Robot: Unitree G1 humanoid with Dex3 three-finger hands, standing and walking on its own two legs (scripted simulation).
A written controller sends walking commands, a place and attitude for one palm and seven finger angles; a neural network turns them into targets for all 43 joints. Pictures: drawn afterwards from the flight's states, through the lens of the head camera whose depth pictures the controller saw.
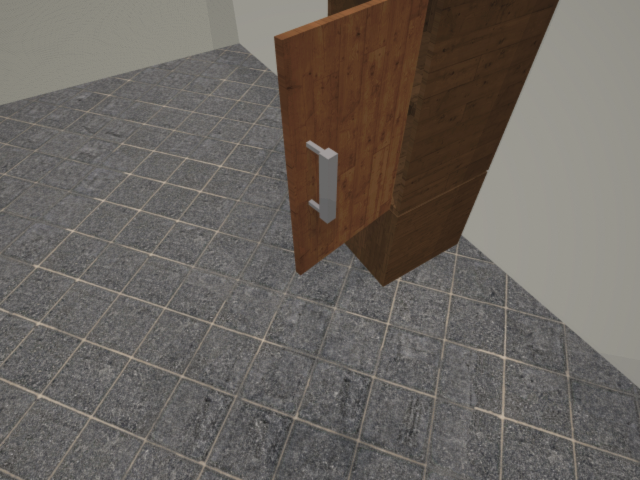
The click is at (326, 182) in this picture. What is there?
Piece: cupboard door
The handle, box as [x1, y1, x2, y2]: [306, 141, 337, 223]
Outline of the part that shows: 306,142 306,146 319,155 319,203 318,204 311,199 308,201 309,204 319,212 319,217 327,223 335,217 337,153 329,148 324,150 311,141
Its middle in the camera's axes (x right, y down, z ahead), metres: +0.00 -0.11 +0.77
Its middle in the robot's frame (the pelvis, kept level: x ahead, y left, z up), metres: +0.65 +0.03 -0.04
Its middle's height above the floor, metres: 0.74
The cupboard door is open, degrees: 100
